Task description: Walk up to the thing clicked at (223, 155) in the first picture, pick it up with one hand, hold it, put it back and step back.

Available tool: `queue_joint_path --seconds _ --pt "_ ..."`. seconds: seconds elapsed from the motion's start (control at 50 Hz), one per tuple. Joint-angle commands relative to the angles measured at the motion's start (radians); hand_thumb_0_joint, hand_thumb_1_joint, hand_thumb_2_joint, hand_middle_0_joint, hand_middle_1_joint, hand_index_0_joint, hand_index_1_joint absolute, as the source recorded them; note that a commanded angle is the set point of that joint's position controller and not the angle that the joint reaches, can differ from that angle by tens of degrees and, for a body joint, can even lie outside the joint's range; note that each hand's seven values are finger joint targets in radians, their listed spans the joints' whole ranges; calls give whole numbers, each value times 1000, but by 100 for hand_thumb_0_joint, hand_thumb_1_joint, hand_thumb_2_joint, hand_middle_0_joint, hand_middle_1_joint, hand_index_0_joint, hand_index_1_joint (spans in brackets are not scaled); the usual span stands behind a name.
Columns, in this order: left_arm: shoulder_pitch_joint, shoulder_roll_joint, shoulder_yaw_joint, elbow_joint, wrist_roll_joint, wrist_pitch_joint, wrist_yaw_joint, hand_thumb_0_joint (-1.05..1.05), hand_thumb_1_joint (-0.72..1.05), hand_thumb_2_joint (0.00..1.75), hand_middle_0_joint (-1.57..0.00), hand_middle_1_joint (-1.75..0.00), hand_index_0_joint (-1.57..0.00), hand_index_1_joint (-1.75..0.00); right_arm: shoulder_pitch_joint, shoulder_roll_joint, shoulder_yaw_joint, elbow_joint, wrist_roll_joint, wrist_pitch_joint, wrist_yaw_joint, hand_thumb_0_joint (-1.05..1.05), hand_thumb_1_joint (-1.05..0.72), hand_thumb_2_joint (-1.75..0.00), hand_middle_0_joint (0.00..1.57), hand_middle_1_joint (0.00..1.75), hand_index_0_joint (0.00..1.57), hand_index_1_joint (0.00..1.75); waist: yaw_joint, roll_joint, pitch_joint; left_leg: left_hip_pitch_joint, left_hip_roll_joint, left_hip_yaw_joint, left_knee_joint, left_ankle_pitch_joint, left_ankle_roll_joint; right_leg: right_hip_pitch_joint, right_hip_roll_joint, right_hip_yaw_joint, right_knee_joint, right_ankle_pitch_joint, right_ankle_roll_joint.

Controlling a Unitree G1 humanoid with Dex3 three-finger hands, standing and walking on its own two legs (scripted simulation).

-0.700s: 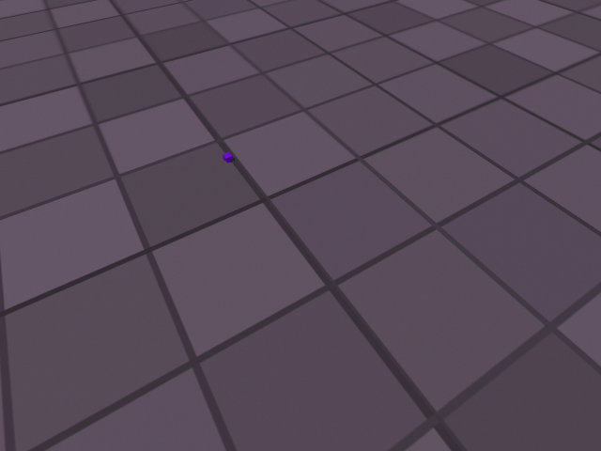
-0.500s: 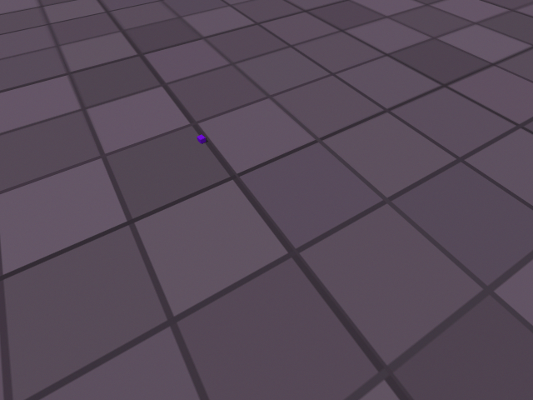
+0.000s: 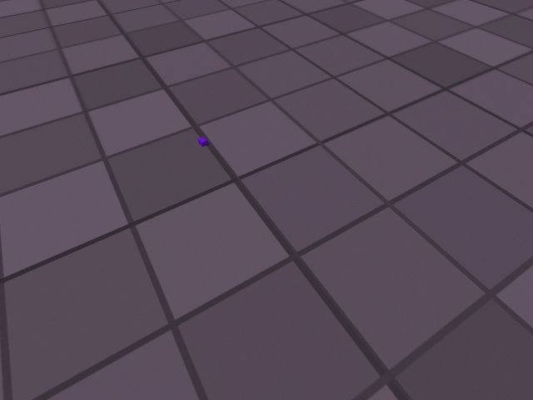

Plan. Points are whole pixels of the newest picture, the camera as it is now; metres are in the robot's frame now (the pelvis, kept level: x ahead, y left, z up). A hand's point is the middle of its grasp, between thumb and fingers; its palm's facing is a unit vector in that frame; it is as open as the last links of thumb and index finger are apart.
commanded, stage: stand
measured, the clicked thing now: (202, 141) +1.59 +0.43 -0.77
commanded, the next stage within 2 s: walk up in 0.42 s
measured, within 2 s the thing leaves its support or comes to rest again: neither
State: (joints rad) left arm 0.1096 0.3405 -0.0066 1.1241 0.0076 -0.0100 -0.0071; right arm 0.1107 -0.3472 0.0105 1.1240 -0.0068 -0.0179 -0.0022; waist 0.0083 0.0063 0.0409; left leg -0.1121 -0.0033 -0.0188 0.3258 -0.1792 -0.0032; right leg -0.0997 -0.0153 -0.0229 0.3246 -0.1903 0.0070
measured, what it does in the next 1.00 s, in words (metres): lifts its right foot, turning left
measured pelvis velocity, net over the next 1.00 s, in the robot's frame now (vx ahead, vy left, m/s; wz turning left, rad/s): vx -0.02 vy -0.01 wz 0.43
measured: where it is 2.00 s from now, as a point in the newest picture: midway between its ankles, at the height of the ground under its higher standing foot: outside the picture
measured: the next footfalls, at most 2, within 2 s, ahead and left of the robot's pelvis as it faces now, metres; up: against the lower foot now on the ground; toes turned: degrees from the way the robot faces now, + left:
right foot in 1.14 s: +0.09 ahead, -0.14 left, +0.00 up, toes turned +32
left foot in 1.52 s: -0.09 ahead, +0.06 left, +0.00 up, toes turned +51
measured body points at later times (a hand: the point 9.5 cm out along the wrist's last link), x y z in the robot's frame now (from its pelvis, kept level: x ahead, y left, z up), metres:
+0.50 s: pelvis -0.01 +0.00 +0.00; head +0.02 +0.00 +0.44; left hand +0.07 +0.31 -0.13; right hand +0.08 -0.30 -0.13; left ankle +0.00 +0.12 -0.75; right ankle -0.01 -0.12 -0.75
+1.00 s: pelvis -0.02 -0.01 -0.03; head +0.02 +0.04 +0.42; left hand -0.01 +0.33 -0.15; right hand +0.17 -0.29 -0.11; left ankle -0.02 +0.14 -0.75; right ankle +0.04 -0.15 -0.69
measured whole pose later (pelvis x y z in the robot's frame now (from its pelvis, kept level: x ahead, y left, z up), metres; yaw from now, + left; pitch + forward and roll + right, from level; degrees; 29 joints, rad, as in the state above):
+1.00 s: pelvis -0.02 -0.01 -0.03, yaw +25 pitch -1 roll +0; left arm 0.11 0.42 0.07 0.77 0.01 0.08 -0.05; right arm 0.32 -0.39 -0.05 0.77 -0.03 -0.02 -0.03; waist -0.02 -0.08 0.14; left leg -0.37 -0.05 -0.11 0.65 -0.25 0.00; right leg -0.47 -0.06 0.03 1.08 -0.49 -0.02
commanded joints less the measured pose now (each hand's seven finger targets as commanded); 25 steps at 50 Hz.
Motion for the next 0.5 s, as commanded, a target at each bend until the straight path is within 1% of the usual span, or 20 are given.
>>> queue_joint_path --seconds 0.0,0.04,0.06,0.08,0.1,0.12,0.16,0.18,0.22,0.24,0.26,0.3,0.34,0.36,0.38,0.4,0.42,0.44,0.46,0.48 --pt "-38 212 44 -57 4 -21 18 0 90 90 -20 -30 -20 -30 -38 -205 -39 -62 -1 -20 -11 0 -90 -90 20 30 20 30 -4 -9 -66 -5 127 -98 -46 180 28 23 -118 86 -44 140 -28" --pt "-39 216 46 -57 4 -20 17 0 90 90 -20 -30 -20 -30 -32 -208 -40 -61 -1 -19 -12 0 -90 -90 20 30 20 30 -5 -7 -69 0 129 -100 -50 168 28 23 -118 88 -45 121 -30" --pt "-36 212 45 -58 2 -20 16 0 90 90 -20 -30 -20 -30 -44 -212 -41 -61 0 -18 -11 0 -90 -90 20 30 20 30 1 -5 -63 8 128 -101 -44 172 29 12 -117 88 -48 121 -31" --pt "-40 212 44 -57 2 -20 16 0 90 90 -20 -30 -20 -30 -32 -208 -40 -59 -1 -19 -11 0 -90 -90 20 30 20 30 -5 -8 -56 -10 126 -98 -49 161 27 16 -118 91 -50 116 -30" --pt "-33 209 44 -59 3 -19 15 0 90 90 -20 -30 -20 -30 -35 -211 -39 -59 -1 -19 -11 0 -90 -90 20 30 20 30 -1 0 -52 -11 127 -97 -49 152 30 16 -119 92 -54 119 -31" --pt "-37 212 46 -58 4 -18 16 0 90 90 -20 -30 -20 -30 -33 -209 -40 -60 -1 -18 -12 0 -90 -90 20 30 20 30 -5 -3 -57 -13 126 -97 -51 142 29 21 -120 91 -49 114 -31" --pt "-29 211 43 -54 2 -20 15 0 90 90 -20 -30 -20 -30 -39 -209 -40 -59 0 -19 -10 0 -90 -90 20 30 20 30 -1 -15 -55 3 127 -103 -53 153 28 6 -119 91 -51 107 -31" --pt "-37 214 45 -57 3 -21 17 0 90 90 -20 -30 -20 -30 -35 -210 -41 -60 0 -18 -10 0 -90 -90 20 30 20 30 -6 -11 -64 4 127 -98 -45 151 32 19 -122 95 -55 122 -32" --pt "-35 218 45 -60 4 -25 17 0 90 90 -20 -30 -20 -30 -39 -209 -41 -62 1 -17 -9 0 -90 -90 20 30 20 30 -4 -16 -76 12 127 -98 -37 167 33 23 -124 94 -56 139 -30" --pt "-40 222 47 -61 3 -24 18 0 90 90 -20 -30 -20 -30 -27 -204 -40 -59 0 -17 -10 0 -90 -90 20 30 20 30 -9 -23 -67 1 122 -97 -47 157 28 19 -123 97 -57 130 -29" --pt "-40 217 46 -61 3 -23 18 0 90 90 -20 -30 -20 -30 -34 -209 -39 -61 0 -17 -10 0 -90 -90 20 30 20 30 -5 -13 -70 5 129 -97 -42 173 31 28 -124 94 -52 144 -31" --pt "-27 212 44 -59 4 -21 17 0 90 90 -20 -30 -20 -30 -45 -214 -40 -62 1 -16 -11 0 -90 -90 20 30 20 30 -1 -1 -64 9 125 -95 -40 162 30 15 -121 91 -57 135 -29" --pt "-30 213 44 -56 3 -21 18 0 90 90 -20 -30 -20 -30 -33 -209 -39 -58 0 -15 -10 0 -90 -90 20 30 20 30 -5 -15 -49 -5 123 -98 -53 132 27 7 -118 90 -61 99 -29" --pt "-24 212 44 -55 4 -21 18 0 90 90 -20 -30 -20 -30 -38 -214 -42 -59 0 -15 -10 0 -90 -90 20 30 20 30 -3 -14 -50 1 126 -99 -46 130 31 7 -119 92 -63 102 -29" --pt "-26 214 44 -53 2 -22 18 0 90 90 -20 -30 -20 -30 -29 -207 -40 -56 0 -14 -9 0 -90 -90 20 30 20 30 -6 -13 -37 -11 121 -100 -52 125 28 2 -118 92 -65 97 -28" --pt "-118 293 110 -147 1 -3 3 0 90 90 -20 -30 -20 -30 33 -271 -84 -128 8 -5 -7 0 -90 -90 20 30 20 30 2 -66 46 -233 93 -196 14 291 67 68 -68 -13 86 10 -38" --pt "-111 277 115 -167 3 10 4 0 90 90 -20 -30 -20 -30 56 -278 -91 -139 8 -3 -10 0 -90 -90 20 30 20 30 -3 -38 36 -265 116 -223 13 295 83 72 -64 4 116 -57 -57" --pt "-101 264 118 -177 2 16 3 0 90 90 -20 -30 -20 -30 69 -279 -98 -146 6 -3 -12 0 -90 -90 20 30 20 30 1 -23 31 -274 122 -248 9 271 93 63 -62 15 122 -123 -66" --pt "-63 247 114 -190 -2 17 -2 0 90 90 -20 -30 -20 -30 36 -295 -107 -172 3 -4 -11 0 -90 -90 20 30 20 30 20 30 1 -234 124 -268 25 280 113 19 -63 21 141 -144 -67" --pt "-47 240 118 -201 1 19 -4 0 90 90 -20 -30 -20 -30 31 -302 -121 -198 -6 -3 -11 0 -90 -90 20 30 20 30 19 55 -34 -232 132 -308 39 252 126 13 -65 27 160 -167 -75"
